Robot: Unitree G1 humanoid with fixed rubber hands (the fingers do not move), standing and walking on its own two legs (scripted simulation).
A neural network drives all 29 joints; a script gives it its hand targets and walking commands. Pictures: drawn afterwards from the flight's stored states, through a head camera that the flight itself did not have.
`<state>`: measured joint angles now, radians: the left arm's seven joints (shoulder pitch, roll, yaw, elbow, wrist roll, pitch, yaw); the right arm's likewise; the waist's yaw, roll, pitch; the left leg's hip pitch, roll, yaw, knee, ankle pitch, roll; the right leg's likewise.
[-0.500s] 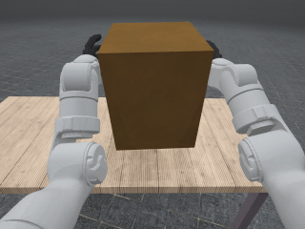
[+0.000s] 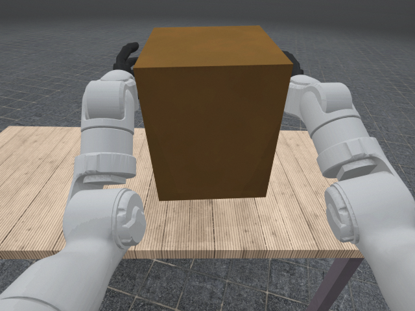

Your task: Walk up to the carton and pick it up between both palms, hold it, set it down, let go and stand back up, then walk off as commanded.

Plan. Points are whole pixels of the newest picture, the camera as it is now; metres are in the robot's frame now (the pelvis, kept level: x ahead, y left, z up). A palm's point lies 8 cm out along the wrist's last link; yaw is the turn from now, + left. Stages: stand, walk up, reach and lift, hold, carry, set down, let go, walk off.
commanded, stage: hold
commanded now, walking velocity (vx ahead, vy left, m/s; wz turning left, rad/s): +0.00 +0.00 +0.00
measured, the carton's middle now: (209, 112) +0.38 +0.00 +0.27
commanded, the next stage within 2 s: none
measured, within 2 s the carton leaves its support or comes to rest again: neither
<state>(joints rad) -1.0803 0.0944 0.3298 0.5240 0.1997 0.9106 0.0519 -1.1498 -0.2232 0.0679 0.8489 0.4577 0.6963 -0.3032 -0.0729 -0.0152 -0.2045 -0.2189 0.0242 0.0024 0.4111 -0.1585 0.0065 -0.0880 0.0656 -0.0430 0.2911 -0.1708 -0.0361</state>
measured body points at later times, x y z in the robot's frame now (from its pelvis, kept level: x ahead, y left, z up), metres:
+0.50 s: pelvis +0.01 +0.00 +0.00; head -0.09 +0.02 +0.44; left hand +0.39 +0.15 +0.32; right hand +0.38 -0.14 +0.31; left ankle +0.04 +0.11 -0.75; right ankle -0.01 -0.09 -0.75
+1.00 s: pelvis +0.00 +0.00 +0.00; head -0.09 +0.02 +0.44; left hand +0.39 +0.15 +0.32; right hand +0.38 -0.14 +0.31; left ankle +0.04 +0.11 -0.75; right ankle -0.01 -0.09 -0.75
